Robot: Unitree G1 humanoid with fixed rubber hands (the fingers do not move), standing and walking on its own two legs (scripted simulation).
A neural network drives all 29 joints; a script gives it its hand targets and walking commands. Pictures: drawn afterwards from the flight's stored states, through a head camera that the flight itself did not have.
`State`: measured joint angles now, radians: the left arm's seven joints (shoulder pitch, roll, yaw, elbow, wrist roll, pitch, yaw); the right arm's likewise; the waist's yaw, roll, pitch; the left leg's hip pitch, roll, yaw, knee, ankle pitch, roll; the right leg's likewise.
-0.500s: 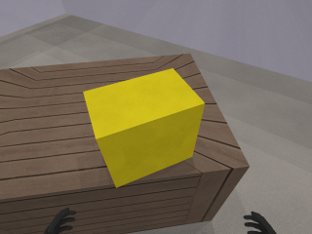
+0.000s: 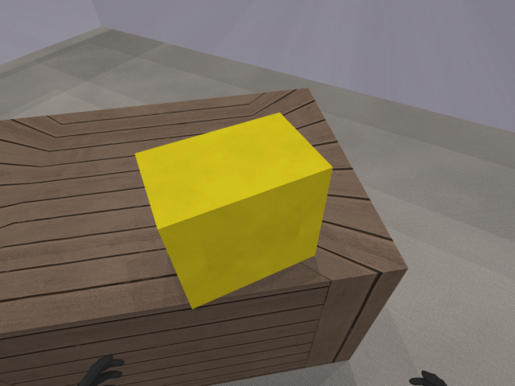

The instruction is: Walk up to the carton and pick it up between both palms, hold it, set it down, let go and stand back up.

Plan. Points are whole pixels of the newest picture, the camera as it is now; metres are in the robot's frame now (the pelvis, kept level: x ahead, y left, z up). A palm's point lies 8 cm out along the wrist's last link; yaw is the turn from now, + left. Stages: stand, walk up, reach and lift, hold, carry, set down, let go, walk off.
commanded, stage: walk up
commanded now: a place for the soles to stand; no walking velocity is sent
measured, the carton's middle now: (235, 210) +0.44 +0.05 +0.02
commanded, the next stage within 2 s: reach and lift in 0.10 s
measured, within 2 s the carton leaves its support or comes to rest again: neither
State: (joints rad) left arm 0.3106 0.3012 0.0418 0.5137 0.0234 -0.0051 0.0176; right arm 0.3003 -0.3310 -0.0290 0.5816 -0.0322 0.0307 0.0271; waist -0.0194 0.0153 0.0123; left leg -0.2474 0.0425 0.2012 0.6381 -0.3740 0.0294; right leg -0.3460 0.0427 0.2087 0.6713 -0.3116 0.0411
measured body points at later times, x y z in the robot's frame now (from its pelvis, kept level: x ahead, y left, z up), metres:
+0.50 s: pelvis +0.00 -0.03 +0.01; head +0.00 -0.02 +0.46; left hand +0.20 +0.24 -0.05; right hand +0.18 -0.30 -0.06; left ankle -0.02 +0.09 -0.72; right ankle +0.03 -0.14 -0.72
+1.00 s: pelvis +0.02 -0.03 +0.02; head +0.01 -0.03 +0.47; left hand +0.19 +0.25 -0.02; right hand +0.23 -0.26 -0.04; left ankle -0.02 +0.09 -0.72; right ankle +0.03 -0.14 -0.72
